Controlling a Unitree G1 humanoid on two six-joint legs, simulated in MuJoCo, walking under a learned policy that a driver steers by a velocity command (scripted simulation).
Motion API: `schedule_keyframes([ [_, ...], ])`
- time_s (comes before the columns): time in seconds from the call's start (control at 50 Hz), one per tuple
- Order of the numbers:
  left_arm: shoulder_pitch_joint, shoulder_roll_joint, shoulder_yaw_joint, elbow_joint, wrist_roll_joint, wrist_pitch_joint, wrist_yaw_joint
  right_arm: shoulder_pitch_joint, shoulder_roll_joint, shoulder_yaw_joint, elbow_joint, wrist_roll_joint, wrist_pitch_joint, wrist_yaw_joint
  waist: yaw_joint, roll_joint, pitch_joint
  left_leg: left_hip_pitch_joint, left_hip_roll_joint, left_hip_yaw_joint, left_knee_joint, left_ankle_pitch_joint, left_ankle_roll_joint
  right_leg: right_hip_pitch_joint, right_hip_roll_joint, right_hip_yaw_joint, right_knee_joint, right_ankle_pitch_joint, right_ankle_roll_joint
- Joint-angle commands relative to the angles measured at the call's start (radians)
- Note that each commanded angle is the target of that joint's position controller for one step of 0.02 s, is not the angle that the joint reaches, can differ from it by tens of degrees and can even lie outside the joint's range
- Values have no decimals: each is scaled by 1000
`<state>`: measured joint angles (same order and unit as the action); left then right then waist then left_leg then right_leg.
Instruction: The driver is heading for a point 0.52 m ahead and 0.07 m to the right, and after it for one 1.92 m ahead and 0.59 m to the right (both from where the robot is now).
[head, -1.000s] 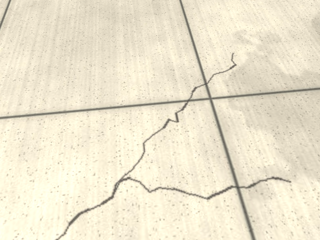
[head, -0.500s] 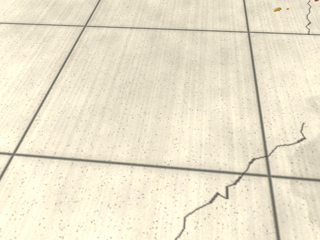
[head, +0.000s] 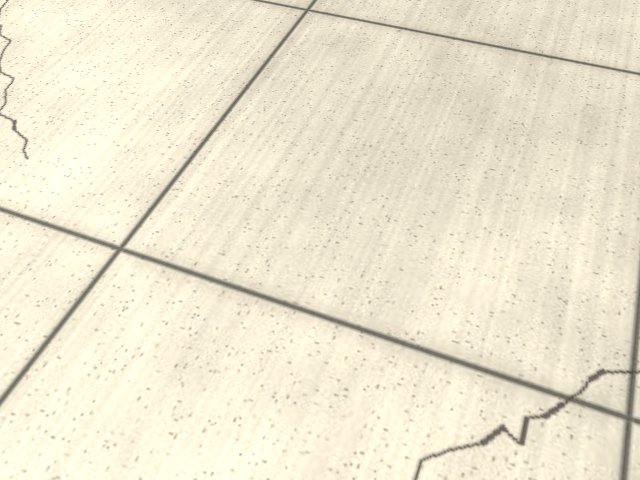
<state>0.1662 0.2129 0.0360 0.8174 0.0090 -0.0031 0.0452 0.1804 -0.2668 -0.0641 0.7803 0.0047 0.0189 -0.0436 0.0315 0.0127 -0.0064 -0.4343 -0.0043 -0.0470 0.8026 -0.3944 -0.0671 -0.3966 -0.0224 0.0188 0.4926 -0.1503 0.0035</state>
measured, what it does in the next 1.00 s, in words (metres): steps on the spot: left foot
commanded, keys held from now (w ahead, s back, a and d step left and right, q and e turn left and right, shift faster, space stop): no key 0.78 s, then w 0.22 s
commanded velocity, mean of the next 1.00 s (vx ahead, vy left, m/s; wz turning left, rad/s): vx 0.05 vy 0.00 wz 0.03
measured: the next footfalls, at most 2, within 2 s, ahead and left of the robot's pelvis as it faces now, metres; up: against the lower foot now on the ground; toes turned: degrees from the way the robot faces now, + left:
left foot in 0.06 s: +0.04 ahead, +0.14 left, +0.00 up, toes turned -2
left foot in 1.38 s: +0.32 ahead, +0.10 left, +0.00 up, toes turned +1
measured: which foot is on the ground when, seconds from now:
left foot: up 0.00-0.04, down 0.06-1.00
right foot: down 0.00-1.00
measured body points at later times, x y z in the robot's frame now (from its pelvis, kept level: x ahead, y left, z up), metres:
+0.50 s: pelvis +0.02 +0.02 +0.00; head +0.03 +0.02 +0.45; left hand +0.07 +0.28 -0.15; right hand +0.09 -0.22 -0.14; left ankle +0.00 +0.14 -0.73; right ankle +0.06 -0.13 -0.73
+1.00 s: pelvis +0.06 -0.01 -0.01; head +0.05 -0.02 +0.44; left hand +0.08 +0.25 -0.15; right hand +0.04 -0.26 -0.16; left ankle +0.00 +0.14 -0.73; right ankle +0.05 -0.11 -0.73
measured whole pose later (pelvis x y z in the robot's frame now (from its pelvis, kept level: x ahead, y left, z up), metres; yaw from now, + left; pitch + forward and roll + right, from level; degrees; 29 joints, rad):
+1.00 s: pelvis +0.06 -0.01 -0.01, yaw +0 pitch -1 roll +0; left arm 0.27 0.20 0.05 1.11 -0.03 -0.06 0.02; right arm 0.38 -0.21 -0.06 1.04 0.03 -0.03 -0.04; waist 0.00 0.02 -0.01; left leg -0.15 0.02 -0.05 0.57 -0.41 0.00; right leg -0.26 0.00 -0.04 0.62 -0.39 -0.06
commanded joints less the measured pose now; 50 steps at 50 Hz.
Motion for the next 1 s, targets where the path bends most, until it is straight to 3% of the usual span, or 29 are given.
schedule_keyframes([
  [0.02, -39, 130, 28, -41, -15, -11, -5, 107, -18, 1, -14, 0, -5, 7, -59, -184, -141, 225, -19, 51, -323, 202, 21, 104, -158, 149, -87, 197, -184],
  [0.04, 6, 115, 22, -21, -20, -17, -9, 93, -44, -2, -23, -8, -1, 7, -55, -164, -119, 291, -2, 22, -404, 252, 49, 60, -141, 146, -83, 93, -139],
  [0.06, 30, 96, 16, -15, -9, -28, -17, 91, -112, -13, -39, -25, 7, 1, -35, -66, -114, 373, 108, -96, -416, 344, 92, -24, -106, 110, -26, -47, -71],
  [0.08, 76, 52, 9, -16, 3, -40, -25, 34, -166, -23, -38, -29, 15, 2, 44, 162, -97, 255, 188, -160, -413, 289, 167, 4, -10, 1, -11, -161, -10],
  [0.1, 20, 88, 14, -5, 16, -39, -22, 1, -66, -2, -49, -32, 10, 14, 4, 145, -74, 128, 164, -154, -453, 72, 181, 115, -18, -5, -15, -123, 27],
  [0.12, -14, 109, 23, 2, 11, -35, -20, -11, -37, 7, -41, -36, 3, 20, -5, 110, -21, 93, 117, -123, -463, -39, 151, 132, -12, -8, -19, -70, 38],
  [0.18, 21, 108, 29, 46, 6, -22, -5, 17, -49, 4, -10, -22, -23, 19, -7, 92, 47, 70, 77, -87, -453, 9, 108, 146, -19, 4, -32, -28, 30],
  [0.38, 51, 93, 37, 153, -3, -16, -3, 62, -22, 2, 69, -9, -33, 10, -11, -8, 22, 145, 43, -44, -402, 192, 103, 207, -21, 1, -40, 46, 23],
  [0.78, 44, 78, 29, 256, -10, 4, 6, 130, -6, 12, 216, -6, -30, -2, -16, -8, 56, 165, 16, 2, -409, 198, 80, 212, -13, -7, -50, 31, 10],
  [0.8, 61, 64, 25, 269, -10, 6, 5, 153, 2, 14, 232, -6, -29, -2, -18, -2, 35, 172, 9, 8, -422, 86, 84, 219, 2, -23, -46, -73, 8],
  [0.84, 62, 76, 30, 272, -22, 6, 8, 159, -45, -1, 231, 6, -24, -8, -27, 35, 85, 131, 21, -29, -447, -256, 127, 137, 49, -68, 19, -380, -9],
  [0.86, 42, 78, 30, 262, -23, -2, 8, 169, -59, -5, 225, 11, -27, -9, -38, 50, 125, 109, 58, -81, -481, -375, 156, 75, 51, -70, 53, -450, -19],
  [0.9, 9, 32, 20, 240, -28, -35, -6, 214, -107, -22, 231, 25, -47, -5, -59, 155, 160, 139, 196, -279, -582, -470, 232, -15, 57, -98, 209, -327, -20],
  [0.92, 12, 25, 19, 237, -30, -51, -16, 206, -120, -29, 231, 29, -57, -3, -55, 188, 175, 120, 260, -363, -610, -457, 270, -19, 27, -71, 282, -270, -34],
  [0.94, 33, 26, 20, 239, -37, -64, -26, 174, -107, -26, 221, 29, -63, -1, -31, 181, 186, 97, 279, -378, -612, -428, 281, -7, 6, -56, 288, -273, -55],
  [0.96, 77, 18, 19, 249, -45, -75, -33, 124, -94, -22, 206, 32, -68, 3, 7, 176, 194, 58, 263, -340, -585, -386, 264, 60, 2, -58, 204, -286, -76],
  [0.98, 162, 18, 22, 280, -47, -82, -36, 66, -78, -16, 189, 37, -69, 8, 56, 145, 186, -6, 206, -257, -525, -324, 226, 205, 17, -72, 66, -266, -87],
  [1.0, 247, 40, 32, 314, -37, -85, -37, 35, -57, -11, 173, 36, -74, 11, 83, 69, 167, -55, 130, -158, -388, -195, 187, 324, 13, -32, -15, -216, -81],
])
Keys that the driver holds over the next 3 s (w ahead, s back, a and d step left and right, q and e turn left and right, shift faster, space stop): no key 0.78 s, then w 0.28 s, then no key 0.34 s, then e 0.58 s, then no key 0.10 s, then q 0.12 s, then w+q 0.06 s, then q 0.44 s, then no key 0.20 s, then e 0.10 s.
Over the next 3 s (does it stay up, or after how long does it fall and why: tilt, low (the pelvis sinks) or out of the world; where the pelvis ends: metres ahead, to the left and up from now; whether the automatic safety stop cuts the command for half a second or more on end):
stays up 0.28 0.00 0.00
